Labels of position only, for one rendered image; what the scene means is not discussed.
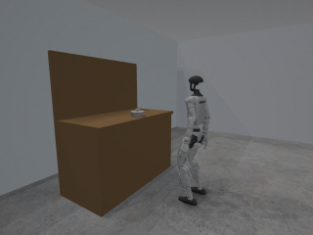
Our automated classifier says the robot right foot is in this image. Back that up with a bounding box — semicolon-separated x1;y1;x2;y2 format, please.
191;187;206;195

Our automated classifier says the lid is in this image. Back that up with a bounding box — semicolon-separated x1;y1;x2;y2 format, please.
130;111;145;114

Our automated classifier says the left robot hand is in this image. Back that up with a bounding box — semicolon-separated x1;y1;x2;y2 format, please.
179;143;190;162

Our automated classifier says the right robot hand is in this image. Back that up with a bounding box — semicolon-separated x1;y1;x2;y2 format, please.
199;135;208;149

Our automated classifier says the pot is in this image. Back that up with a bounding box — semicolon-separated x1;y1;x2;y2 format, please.
130;113;145;118

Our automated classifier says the robot left forearm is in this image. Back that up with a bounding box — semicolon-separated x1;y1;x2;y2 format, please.
184;117;195;145

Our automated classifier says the robot right upper arm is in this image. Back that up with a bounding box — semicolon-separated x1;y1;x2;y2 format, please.
203;95;210;119

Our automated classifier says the robot left upper arm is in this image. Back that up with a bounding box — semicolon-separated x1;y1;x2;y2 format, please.
185;96;197;123

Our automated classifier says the table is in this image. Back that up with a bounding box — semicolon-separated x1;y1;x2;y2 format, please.
48;50;173;217

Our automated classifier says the robot right forearm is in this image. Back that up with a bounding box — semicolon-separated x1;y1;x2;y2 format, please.
201;117;210;136

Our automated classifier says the robot right shin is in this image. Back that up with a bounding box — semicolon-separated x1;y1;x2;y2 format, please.
188;162;202;190

